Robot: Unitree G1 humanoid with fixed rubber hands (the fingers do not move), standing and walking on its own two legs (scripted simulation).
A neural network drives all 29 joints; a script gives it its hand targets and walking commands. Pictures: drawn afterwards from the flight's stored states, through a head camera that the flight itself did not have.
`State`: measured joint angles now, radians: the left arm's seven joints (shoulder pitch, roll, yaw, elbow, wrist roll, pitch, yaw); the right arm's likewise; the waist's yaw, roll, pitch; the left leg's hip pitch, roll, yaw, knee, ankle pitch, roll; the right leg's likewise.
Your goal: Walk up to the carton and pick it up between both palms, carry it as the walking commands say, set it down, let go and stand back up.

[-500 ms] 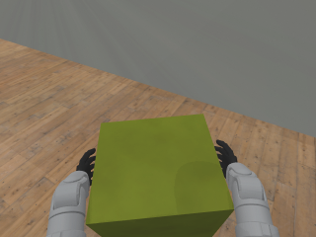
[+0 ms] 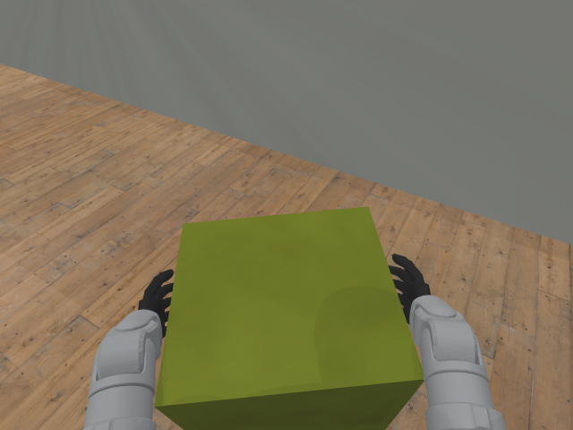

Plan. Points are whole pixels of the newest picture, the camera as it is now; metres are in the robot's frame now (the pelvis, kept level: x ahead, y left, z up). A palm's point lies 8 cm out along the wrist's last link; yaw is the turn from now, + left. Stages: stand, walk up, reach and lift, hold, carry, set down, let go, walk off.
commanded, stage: reach and lift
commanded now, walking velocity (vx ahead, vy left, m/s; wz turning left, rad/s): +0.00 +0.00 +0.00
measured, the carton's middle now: (287, 333) +0.30 +0.01 -0.03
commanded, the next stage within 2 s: hold in 0.36 s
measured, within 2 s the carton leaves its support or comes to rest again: neither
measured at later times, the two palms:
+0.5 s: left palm (151, 323) +0.27 +0.20 +0.04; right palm (420, 310) +0.30 -0.18 +0.05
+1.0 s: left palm (149, 327) +0.27 +0.21 +0.04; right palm (419, 311) +0.30 -0.17 +0.05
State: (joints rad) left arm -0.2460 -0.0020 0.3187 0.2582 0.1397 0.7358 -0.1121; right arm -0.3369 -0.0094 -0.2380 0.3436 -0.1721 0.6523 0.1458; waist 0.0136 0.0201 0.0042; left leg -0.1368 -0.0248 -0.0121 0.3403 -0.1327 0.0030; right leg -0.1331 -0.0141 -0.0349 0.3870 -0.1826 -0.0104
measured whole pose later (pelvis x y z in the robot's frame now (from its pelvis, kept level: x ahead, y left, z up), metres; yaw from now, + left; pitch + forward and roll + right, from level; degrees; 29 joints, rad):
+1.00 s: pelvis +0.00 +0.00 +0.00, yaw +0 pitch -6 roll +1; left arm -0.20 0.00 0.30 0.21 0.14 0.75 -0.12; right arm -0.28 0.01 -0.23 0.27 -0.17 0.68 0.14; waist 0.01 0.02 0.00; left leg -0.10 -0.02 -0.01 0.33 -0.13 0.00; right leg -0.10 -0.01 -0.03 0.38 -0.18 -0.01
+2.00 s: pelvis +0.01 +0.03 -0.01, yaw +0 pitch -2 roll -2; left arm -0.20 -0.01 0.27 0.03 0.10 0.87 -0.08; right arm -0.27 -0.01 -0.20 0.10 -0.09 0.79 0.08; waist 0.01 0.00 -0.05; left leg -0.33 0.03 -0.01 0.67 -0.25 0.00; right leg -0.16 -0.01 -0.04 0.40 -0.20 0.02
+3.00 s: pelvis +0.17 +0.15 -0.02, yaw +8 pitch +5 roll -1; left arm 0.00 -0.03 0.21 -0.39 -0.04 1.19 0.02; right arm 0.00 0.06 -0.21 -0.38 0.00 1.11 -0.04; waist 0.01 -0.03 -0.23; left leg -0.37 -0.05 0.03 0.68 -0.38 0.11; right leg -0.05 -0.10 -0.11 0.41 -0.43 0.10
